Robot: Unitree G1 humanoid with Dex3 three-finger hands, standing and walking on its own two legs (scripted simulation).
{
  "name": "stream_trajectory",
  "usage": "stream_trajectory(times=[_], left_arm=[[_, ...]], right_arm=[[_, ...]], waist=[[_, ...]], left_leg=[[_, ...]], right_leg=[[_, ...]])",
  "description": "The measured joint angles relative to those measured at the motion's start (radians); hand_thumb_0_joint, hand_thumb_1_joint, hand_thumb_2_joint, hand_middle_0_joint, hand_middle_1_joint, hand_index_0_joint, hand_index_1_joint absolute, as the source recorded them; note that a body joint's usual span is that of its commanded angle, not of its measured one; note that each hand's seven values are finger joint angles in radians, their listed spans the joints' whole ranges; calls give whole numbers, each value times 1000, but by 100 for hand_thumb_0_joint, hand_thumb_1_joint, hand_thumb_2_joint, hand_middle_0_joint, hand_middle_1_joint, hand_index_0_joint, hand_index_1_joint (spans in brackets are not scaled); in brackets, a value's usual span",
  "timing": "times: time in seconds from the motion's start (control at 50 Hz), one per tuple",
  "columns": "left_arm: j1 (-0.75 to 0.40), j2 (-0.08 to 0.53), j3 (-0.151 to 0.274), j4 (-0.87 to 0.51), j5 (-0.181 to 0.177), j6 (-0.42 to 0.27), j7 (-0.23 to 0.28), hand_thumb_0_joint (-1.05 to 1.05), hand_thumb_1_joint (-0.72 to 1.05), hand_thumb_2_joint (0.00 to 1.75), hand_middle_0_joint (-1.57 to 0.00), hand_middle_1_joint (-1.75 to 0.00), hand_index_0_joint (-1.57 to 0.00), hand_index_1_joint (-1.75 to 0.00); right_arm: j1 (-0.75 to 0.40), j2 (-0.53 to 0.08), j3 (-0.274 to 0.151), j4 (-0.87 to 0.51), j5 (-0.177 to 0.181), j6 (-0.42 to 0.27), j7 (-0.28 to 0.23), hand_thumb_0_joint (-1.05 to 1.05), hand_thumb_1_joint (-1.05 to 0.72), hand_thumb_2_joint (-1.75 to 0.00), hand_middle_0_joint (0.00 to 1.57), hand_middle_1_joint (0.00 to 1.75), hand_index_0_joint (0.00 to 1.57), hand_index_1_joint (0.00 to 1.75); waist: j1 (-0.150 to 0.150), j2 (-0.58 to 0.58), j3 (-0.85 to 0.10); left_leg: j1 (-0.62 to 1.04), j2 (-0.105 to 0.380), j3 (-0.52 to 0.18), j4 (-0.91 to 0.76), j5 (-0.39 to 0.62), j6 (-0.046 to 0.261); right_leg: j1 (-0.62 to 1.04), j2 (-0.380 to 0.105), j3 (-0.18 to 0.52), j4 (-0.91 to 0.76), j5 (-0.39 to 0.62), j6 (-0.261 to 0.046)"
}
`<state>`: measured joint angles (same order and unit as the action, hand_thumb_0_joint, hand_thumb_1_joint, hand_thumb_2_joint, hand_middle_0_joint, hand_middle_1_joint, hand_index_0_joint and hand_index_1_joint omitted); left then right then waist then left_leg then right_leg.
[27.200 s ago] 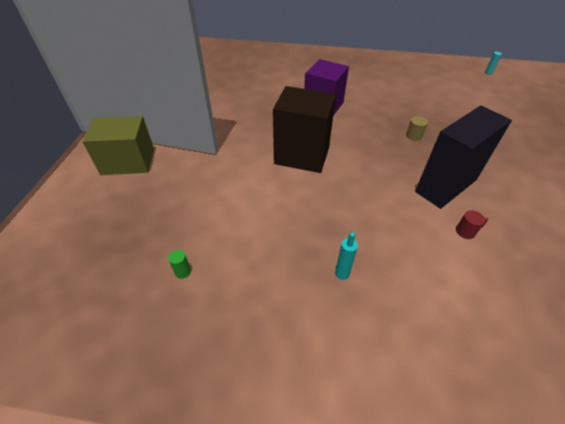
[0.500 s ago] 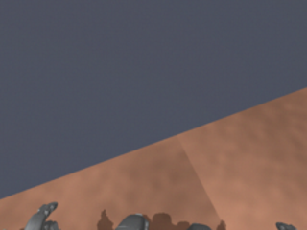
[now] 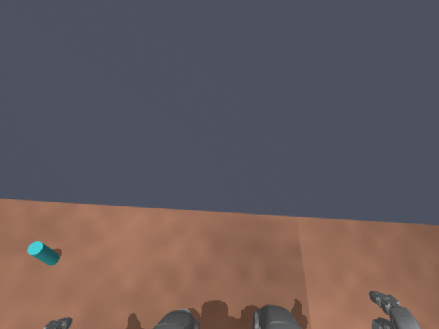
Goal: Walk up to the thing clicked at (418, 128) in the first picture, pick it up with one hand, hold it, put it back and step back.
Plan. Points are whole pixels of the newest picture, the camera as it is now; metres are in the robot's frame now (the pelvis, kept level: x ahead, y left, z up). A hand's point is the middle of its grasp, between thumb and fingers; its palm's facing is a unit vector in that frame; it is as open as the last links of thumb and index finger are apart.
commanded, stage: walk up
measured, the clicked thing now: out of the picture -0.43 +1.35 -0.70
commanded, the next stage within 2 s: none
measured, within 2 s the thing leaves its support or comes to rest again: neither
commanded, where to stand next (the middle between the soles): +0.07 +0.01 m, yaw +21 degrees
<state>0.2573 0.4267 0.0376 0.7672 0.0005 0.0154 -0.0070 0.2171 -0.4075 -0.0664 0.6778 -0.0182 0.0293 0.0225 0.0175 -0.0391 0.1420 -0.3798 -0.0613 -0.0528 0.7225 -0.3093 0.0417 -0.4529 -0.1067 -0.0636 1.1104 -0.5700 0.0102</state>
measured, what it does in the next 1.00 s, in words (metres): steps on the spot, turning left: right foot, then left foot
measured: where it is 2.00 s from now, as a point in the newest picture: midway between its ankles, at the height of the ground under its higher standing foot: outside the picture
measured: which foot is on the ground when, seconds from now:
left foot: down 0.00-0.20, up 0.22-0.50, down 0.52-1.00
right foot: up 0.00-0.16, down 0.18-0.54, up 0.56-0.98, down 1.00-1.00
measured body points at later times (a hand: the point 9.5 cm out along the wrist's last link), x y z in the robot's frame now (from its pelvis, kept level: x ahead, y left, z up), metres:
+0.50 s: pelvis -0.04 +0.02 +0.00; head -0.01 +0.02 +0.45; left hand -0.06 +0.38 -0.08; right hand +0.11 -0.28 -0.11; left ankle -0.06 +0.17 -0.71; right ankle +0.02 -0.13 -0.71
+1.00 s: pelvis -0.02 -0.04 -0.01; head +0.02 +0.02 +0.43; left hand -0.06 +0.32 -0.11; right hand +0.24 -0.28 -0.08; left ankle -0.06 +0.16 -0.71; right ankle +0.10 -0.12 -0.71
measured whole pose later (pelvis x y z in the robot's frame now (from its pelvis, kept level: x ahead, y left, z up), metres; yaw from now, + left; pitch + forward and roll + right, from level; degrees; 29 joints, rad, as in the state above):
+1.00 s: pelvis -0.02 -0.04 -0.01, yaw +39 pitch +0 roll +0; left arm 0.05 0.42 0.09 0.69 0.02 0.06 -0.05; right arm 0.35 -0.44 -0.07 0.72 -0.03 -0.02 -0.06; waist -0.01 -0.07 0.17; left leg -0.44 -0.13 -0.42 0.73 -0.28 -0.08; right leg -0.44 0.03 0.10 0.81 -0.44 -0.05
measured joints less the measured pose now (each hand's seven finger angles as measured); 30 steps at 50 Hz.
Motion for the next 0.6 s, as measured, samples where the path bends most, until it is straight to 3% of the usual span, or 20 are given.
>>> stream_trajectory(times=[0.14, 0.18, 0.2, 0.26, 0.34, 0.4, 0.46, 0.5, 0.54, 0.56, 0.6], left_arm=[[-12, -18, 8, -2, -2, -20, 18, 0, 91, 90, -21, -30, -20, -30], [-9, -17, 14, -2, 2, -32, 23, 0, 91, 90, -21, -30, -20, -30], [-11, -24, 16, 0, 10, -38, 26, 0, 91, 90, -21, -30, -20, -30], [-6, -21, 12, 1, 29, -40, 22, 0, 90, 90, -21, -30, -20, -30], [-8, -29, 20, 14, 33, -40, 26, 0, 90, 90, -21, -30, -20, -30], [5, -20, 25, 11, 45, -43, 16, 0, 90, 90, -21, -30, -20, -30], [14, 5, 37, -5, 57, -39, -2, 0, 90, 90, -21, -30, -20, -30], [19, 27, 44, -13, 53, -29, -12, 0, 90, 90, -21, -30, -20, -30], [17, 52, 55, -4, 44, -9, -14, 0, 90, 90, -21, -30, -20, -30], [18, 55, 61, 9, 38, 5, -11, 0, 90, 90, -21, -30, -20, -30], [23, 43, 59, 46, 31, 32, -8, 0, 91, 90, -20, -30, -20, -30]], right_arm=[[0, -18, -5, -24, -16, 4, -3, 1, -90, -89, 20, 30, 21, 30], [0, -23, -8, -29, -16, 13, 0, 1, -90, -89, 20, 30, 21, 30], [-4, -29, -11, -24, -12, 19, -1, 1, -90, -89, 20, 30, 21, 30], [-2, -16, -17, 9, -15, 39, -11, 1, -91, -89, 20, 30, 20, 30], [26, -28, -18, 40, -12, 35, 15, 1, -91, -89, 20, 30, 20, 30], [53, -40, -19, 70, -2, 22, 29, 1, -91, -89, 20, 30, 20, 30], [78, -39, -14, 114, 2, 9, 28, 1, -91, -89, 20, 30, 20, 30], [91, -35, -10, 143, 2, -7, 21, 1, -91, -89, 20, 30, 20, 30], [91, -17, -10, 170, -1, -32, 3, 1, -91, -89, 20, 30, 21, 30], [92, -7, -6, 177, -7, -42, -6, 1, -91, -89, 20, 30, 21, 30], [106, 1, 8, 183, -10, -56, -17, 1, -91, -89, 20, 30, 21, 30]], waist=[[-24, 54, -15], [-24, 77, -20], [-22, 105, -16], [-11, 111, -19], [2, 109, -19], [5, 108, -27], [11, 90, -38], [19, 68, -45], [27, 8, -34], [30, -19, -32], [10, -21, -60]], left_leg=[[-42, -37, -58, 27, 15, -6], [-70, -44, -76, 62, 9, -16], [-81, -38, -93, 87, 4, -16], [-144, -73, -83, 293, -166, -28], [-181, -38, -46, 493, -122, -52], [-133, 25, -32, 402, -89, -63], [-45, 73, -8, 191, -138, -66], [25, 84, 15, 43, -108, -60], [63, 47, 42, -3, -42, -59], [65, 32, 55, 18, -56, -55], [52, 35, 36, 45, -81, -39]], right_leg=[[30, 47, 34, -209, 75, -25], [79, 71, 30, -327, 171, -34], [87, 82, 15, -340, 200, -24], [92, 48, -8, -334, 196, -14], [129, -11, -30, -413, 239, -14], [142, -40, -50, -452, 259, -8], [143, -67, -76, -438, 247, -9], [129, -86, -84, -394, 222, -1], [101, -127, -51, -302, 163, -21], [82, -123, -10, -242, 110, -30], [46, -56, 30, -141, 40, -34]])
